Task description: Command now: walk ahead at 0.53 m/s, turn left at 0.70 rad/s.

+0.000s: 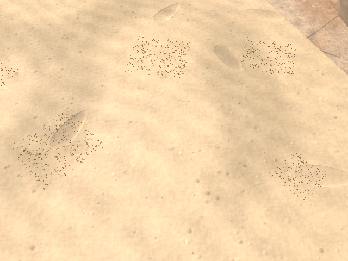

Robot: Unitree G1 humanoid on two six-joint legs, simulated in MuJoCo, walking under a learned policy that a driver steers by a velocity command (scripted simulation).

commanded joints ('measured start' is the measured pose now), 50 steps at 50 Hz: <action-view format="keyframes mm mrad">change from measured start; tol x32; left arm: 1 -190 210 34 -147 -13 -9 64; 50 -312 99 41 -270 6 96 10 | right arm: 1 72 -37 -12 -58 50 -42 19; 5 519 -171 -80 57 24 16 -29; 10 39 -165 -63 -211 24 -21 -29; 50 10 -54 -13 -194 -54 41 -63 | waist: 1 -109 -149 -87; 6 -77 324 -231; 10 14 -204 -188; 25 -48 140 -182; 29 -112 -320 -282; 50 -31 127 -95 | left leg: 1 396 -132 88 -178 163 -6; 4 865 -128 -25 -234 225 79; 6 1030 122 -542 -240 924 294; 9 824 167 -762 -511 76 375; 16 472 -77 -472 -435 415 187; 25 534 -94 -672 -322 -58 70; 28 191 -308 -363 121 -796 -46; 33 152 -150 -210 486 -507 -145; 50 487 165 -389 -536 -248 144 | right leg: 1 -218 -194 -6 148 1215 108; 4 -366 -178 22 768 1027 152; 5 -577 34 19 1206 -86 178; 6 -804 70 261 1488 -308 185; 26 -361 -49 405 87 371 105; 29 -129 -520 920 75 591 -235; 50 -476 -120 264 381 -23 109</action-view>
